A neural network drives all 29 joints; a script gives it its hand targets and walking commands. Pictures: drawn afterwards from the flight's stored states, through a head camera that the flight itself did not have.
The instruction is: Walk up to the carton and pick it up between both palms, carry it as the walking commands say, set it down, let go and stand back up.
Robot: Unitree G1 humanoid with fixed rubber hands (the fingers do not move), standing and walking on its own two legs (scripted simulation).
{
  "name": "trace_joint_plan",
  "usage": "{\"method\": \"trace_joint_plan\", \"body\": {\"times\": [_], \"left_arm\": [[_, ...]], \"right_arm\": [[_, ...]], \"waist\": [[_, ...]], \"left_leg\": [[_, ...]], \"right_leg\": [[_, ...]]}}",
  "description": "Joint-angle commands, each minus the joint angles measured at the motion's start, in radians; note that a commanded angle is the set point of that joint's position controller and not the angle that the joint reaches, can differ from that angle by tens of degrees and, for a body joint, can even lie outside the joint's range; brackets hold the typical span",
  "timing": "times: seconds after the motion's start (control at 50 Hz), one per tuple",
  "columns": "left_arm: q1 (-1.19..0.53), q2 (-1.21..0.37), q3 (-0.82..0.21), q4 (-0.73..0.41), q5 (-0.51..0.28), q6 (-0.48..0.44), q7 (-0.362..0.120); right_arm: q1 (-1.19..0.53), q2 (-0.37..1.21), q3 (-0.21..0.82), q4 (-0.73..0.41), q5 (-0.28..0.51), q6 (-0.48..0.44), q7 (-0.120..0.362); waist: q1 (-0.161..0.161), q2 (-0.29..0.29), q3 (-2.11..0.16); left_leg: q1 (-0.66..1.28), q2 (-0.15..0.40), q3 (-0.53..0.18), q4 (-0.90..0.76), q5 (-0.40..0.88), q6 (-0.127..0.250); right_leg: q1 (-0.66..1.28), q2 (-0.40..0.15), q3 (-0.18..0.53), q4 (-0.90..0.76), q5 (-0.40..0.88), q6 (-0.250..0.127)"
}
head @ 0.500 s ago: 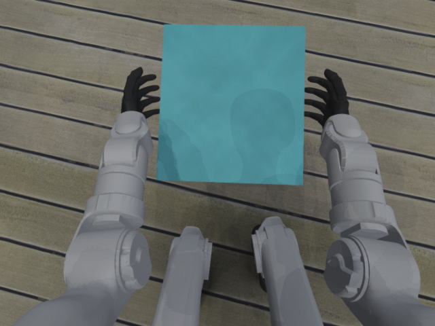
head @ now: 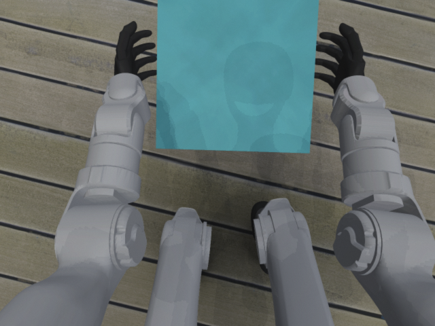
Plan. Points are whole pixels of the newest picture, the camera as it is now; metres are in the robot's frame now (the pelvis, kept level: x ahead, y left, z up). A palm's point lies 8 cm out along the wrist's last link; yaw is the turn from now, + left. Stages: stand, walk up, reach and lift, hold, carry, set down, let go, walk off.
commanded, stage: set down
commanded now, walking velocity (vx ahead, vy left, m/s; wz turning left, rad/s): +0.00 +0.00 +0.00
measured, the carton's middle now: (233, 75) +0.55 -0.04 -0.21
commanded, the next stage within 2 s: none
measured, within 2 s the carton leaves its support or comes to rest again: rests again in 1.48 s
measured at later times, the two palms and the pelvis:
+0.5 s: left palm (151, 88) +0.53 +0.12 -0.22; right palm (319, 91) +0.51 -0.21 -0.23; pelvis -0.03 -0.01 -0.06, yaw +1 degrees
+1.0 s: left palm (151, 90) +0.55 +0.14 -0.28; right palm (309, 90) +0.53 -0.21 -0.28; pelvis -0.01 -0.01 -0.09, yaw +1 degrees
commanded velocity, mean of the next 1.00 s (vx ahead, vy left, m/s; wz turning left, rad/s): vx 0.00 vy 0.00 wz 0.00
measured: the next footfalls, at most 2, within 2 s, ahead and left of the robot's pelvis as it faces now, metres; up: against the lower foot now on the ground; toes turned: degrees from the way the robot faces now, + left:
none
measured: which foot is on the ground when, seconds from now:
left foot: down 0.00-1.00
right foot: down 0.00-1.00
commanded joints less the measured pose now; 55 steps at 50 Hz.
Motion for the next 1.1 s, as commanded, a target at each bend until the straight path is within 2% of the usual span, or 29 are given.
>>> {"method": "trace_joint_plan", "body": {"times": [0.0,0.04,0.06,0.1,0.18,0.2,0.24,0.26,0.28,0.3,0.32,0.36,0.44,0.48,0.5,0.58,0.6,0.62,0.66,0.68,0.78,0.8,0.82,0.86,0.88,0.9,0.96,1.06,1.08], "left_arm": [[-0.642,-0.928,-0.409,-0.098,-0.13,-0.039,-0.346],[-0.683,-0.878,-0.408,-0.146,-0.144,-0.057,-0.336],[-0.707,-0.894,-0.448,-0.187,-0.175,-0.056,-0.334],[-0.746,-0.864,-0.458,-0.175,-0.185,-0.051,-0.333],[-0.881,-0.835,-0.532,-0.316,-0.255,-0.054,-0.314],[-0.888,-0.788,-0.508,-0.272,-0.238,-0.04,-0.317],[-0.894,-0.781,-0.527,-0.31,-0.243,-0.037,-0.312],[-0.989,-0.758,-0.567,-0.372,-0.267,-0.032,-0.303],[-0.964,-0.735,-0.593,-0.389,-0.277,-0.029,-0.298],[-0.894,-0.737,-0.56,-0.236,-0.251,-0.006,-0.308],[-0.913,-0.759,-0.591,-0.282,-0.267,-0.005,-0.311],[-1.013,-0.763,-0.582,-0.356,-0.298,-0.021,-0.324],[-1.045,-0.754,-0.54,-0.264,-0.293,-0.035,-0.323],[-1.099,-0.759,-0.551,-0.298,-0.31,-0.051,-0.315],[-1.091,-0.74,-0.503,-0.246,-0.291,-0.05,-0.316],[-1.014,-0.686,-0.414,-0.059,-0.207,-0.052,-0.325],[-1.048,-0.694,-0.422,-0.09,-0.234,-0.056,-0.331],[-1.001,-0.683,-0.379,-0.032,-0.22,-0.053,-0.334],[-1.03,-0.688,-0.38,-0.055,-0.22,-0.064,-0.333],[-0.966,-0.725,-0.382,-0.002,-0.205,-0.054,-0.336],[-1.057,-0.718,-0.482,-0.113,-0.291,-0.089,-0.317],[-1.034,-0.734,-0.467,-0.098,-0.287,-0.094,-0.315],[-1.028,-0.743,-0.465,-0.084,-0.292,-0.096,-0.316],[-1.049,-0.713,-0.481,-0.122,-0.293,-0.111,-0.31],[-1.086,-0.715,-0.512,-0.13,-0.315,-0.123,-0.304],[-1.043,-0.708,-0.51,-0.109,-0.317,-0.125,-0.3],[-1.071,-0.698,-0.523,-0.179,-0.348,-0.146,-0.276],[-1.049,-0.666,-0.517,-0.127,-0.34,-0.152,-0.265],[-1.049,-0.665,-0.514,-0.091,-0.344,-0.15,-0.268]], "right_arm": [[-0.688,0.768,0.473,-0.15,0.178,-0.065,0.28],[-0.657,0.788,0.47,-0.107,0.177,-0.06,0.276],[-0.711,0.753,0.49,-0.213,0.187,-0.072,0.272],[-0.712,0.751,0.509,-0.133,0.21,-0.062,0.269],[-0.831,0.711,0.57,-0.275,0.265,-0.069,0.245],[-0.859,0.68,0.559,-0.266,0.273,-0.058,0.24],[-0.867,0.71,0.603,-0.276,0.279,-0.048,0.226],[-0.953,0.682,0.625,-0.361,0.303,-0.049,0.216],[-0.937,0.674,0.655,-0.335,0.323,-0.038,0.206],[-0.936,0.666,0.652,-0.232,0.317,-0.031,0.201],[-0.985,0.648,0.686,-0.339,0.334,-0.037,0.192],[-1.038,0.673,0.665,-0.347,0.338,-0.038,0.189],[-1.052,0.681,0.62,-0.234,0.33,-0.056,0.188],[-1.052,0.667,0.599,-0.206,0.331,-0.07,0.189],[-1.077,0.651,0.581,-0.202,0.327,-0.078,0.193],[-1.048,0.636,0.518,-0.04,0.304,-0.083,0.209],[-1.066,0.595,0.504,-0.067,0.292,-0.088,0.21],[-1.064,0.589,0.48,-0.004,0.279,-0.085,0.214],[-1.06,0.608,0.468,0.014,0.293,-0.093,0.23],[-1.031,0.59,0.444,0.07,0.288,-0.098,0.236],[-1.048,0.562,0.478,-0.002,0.336,-0.138,0.222],[-1.042,0.55,0.468,-0.001,0.341,-0.146,0.22],[-1.064,0.531,0.471,0.011,0.333,-0.154,0.217],[-1.043,0.54,0.468,0.012,0.349,-0.161,0.22],[-0.986,0.521,0.449,0.054,0.335,-0.168,0.218],[-1.026,0.522,0.47,0.014,0.354,-0.173,0.214],[-1.103,0.486,0.493,-0.081,0.391,-0.198,0.201],[-1.067,0.486,0.525,-0.039,0.399,-0.198,0.187],[-1.028,0.49,0.508,0.046,0.383,-0.187,0.192]], "waist": [[-0.007,0.063,-1.163],[-0.004,-0.004,-1.17],[-0.05,0.022,-1.267],[-0.019,0.029,-1.274],[-0.052,0.003,-1.535],[-0.03,0.022,-1.553],[-0.006,-0.046,-1.652],[-0.019,-0.028,-1.852],[0.01,-0.03,-1.889],[0.018,-0.023,-1.74],[-0.014,-0.081,-1.735],[-0.018,-0.087,-1.69],[-0.008,-0.059,-1.514],[-0.032,-0.046,-1.538],[0.004,-0.044,-1.444],[0.04,-0.009,-1.076],[-0.007,-0.031,-1.116],[-0.003,-0.03,-1.022],[0.001,-0.013,-1.022],[-0.014,0.049,-0.962],[-0.094,0.032,-1.125],[-0.077,0.063,-1.066],[-0.109,0.042,-1.036],[-0.082,0.061,-1.005],[-0.121,0.073,-1.006],[-0.091,0.074,-1.025],[-0.108,0.066,-1.117],[-0.088,0.033,-1.058],[-0.101,0.03,-0.985]], "left_leg": [[0.469,-0.004,0.106,-0.169,0.33,0.009],[0.428,-0.007,0.106,-0.146,0.306,0.021],[0.495,-0.002,0.096,-0.127,0.38,0.013],[0.465,-0.005,0.119,-0.116,0.326,0.01],[0.598,0.002,0.092,-0.058,0.343,0.012],[0.62,0.008,0.121,-0.048,0.298,0.004],[0.593,0.007,0.13,-0.018,0.276,0.016],[0.74,0.012,0.129,0.001,0.341,0.011],[0.75,0.018,0.144,0.021,0.362,0.008],[0.668,0.022,0.147,0.019,0.285,0.012],[0.619,0.023,0.154,0.033,0.336,0.014],[0.528,0.013,0.162,0.051,0.276,0.026],[0.51,0.018,0.152,0.053,0.22,0.036],[0.543,0.02,0.14,0.08,0.255,0.03],[0.501,0.018,0.13,0.068,0.244,0.035],[0.355,0.039,0.135,0.073,0.09,0.049],[0.376,0.035,0.145,0.086,0.107,0.038],[0.346,0.032,0.142,0.095,0.088,0.043],[0.408,0.045,0.129,0.107,0.14,0.04],[0.416,0.037,0.113,0.095,0.133,0.038],[0.489,0.039,0.114,0.171,0.273,0.023],[0.474,0.033,0.107,0.172,0.308,0.023],[0.47,0.033,0.091,0.182,0.312,0.023],[0.442,0.032,0.098,0.189,0.325,0.02],[0.488,0.031,0.089,0.196,0.34,0.014],[0.496,0.032,0.102,0.221,0.359,0.015],[0.567,0.022,0.085,0.225,0.442,0.025],[0.496,0.026,0.091,0.236,0.422,0.025],[0.478,0.024,0.094,0.223,0.379,0.027]], "right_leg": [[0.756,0.02,-0.133,-0.035,0.337,-0.041],[0.787,0.02,-0.129,-0.016,0.333,-0.034],[0.787,0.023,-0.143,-0.003,0.389,-0.035],[0.817,0.016,-0.127,0.004,0.353,-0.037],[0.912,0.016,-0.14,0.076,0.382,-0.041],[0.94,0.009,-0.132,0.065,0.342,-0.038],[1.073,0.009,-0.121,0.102,0.373,-0.037],[1.154,0.006,-0.129,0.139,0.423,-0.037],[1.202,0.009,-0.114,0.147,0.454,-0.045],[1.21,0.008,-0.107,0.148,0.411,-0.048],[1.309,0.009,-0.113,0.165,0.524,-0.041],[1.285,0.012,-0.103,0.175,0.47,-0.046],[1.113,0.005,-0.117,0.176,0.358,-0.051],[1.061,0.001,-0.123,0.201,0.366,-0.059],[1.016,0.001,-0.116,0.205,0.339,-0.056],[0.833,-0.002,-0.113,0.198,0.182,-0.048],[0.885,-0.01,-0.123,0.203,0.203,-0.054],[0.825,-0.007,-0.121,0.203,0.159,-0.051],[0.783,-0.004,-0.121,0.222,0.189,-0.056],[0.722,-0.001,-0.134,0.235,0.179,-0.058],[0.861,-0.006,-0.131,0.292,0.357,-0.063],[0.81,-0.001,-0.114,0.292,0.377,-0.07],[0.818,-0.005,-0.118,0.302,0.376,-0.067],[0.807,-0.002,-0.107,0.315,0.402,-0.07],[0.752,0.003,-0.122,0.324,0.398,-0.074],[0.786,-0.002,-0.099,0.331,0.409,-0.08],[0.811,-0.002,-0.12,0.353,0.472,-0.069],[0.857,-0.011,-0.089,0.358,0.502,-0.073],[0.838,-0.012,-0.098,0.345,0.461,-0.07]]}}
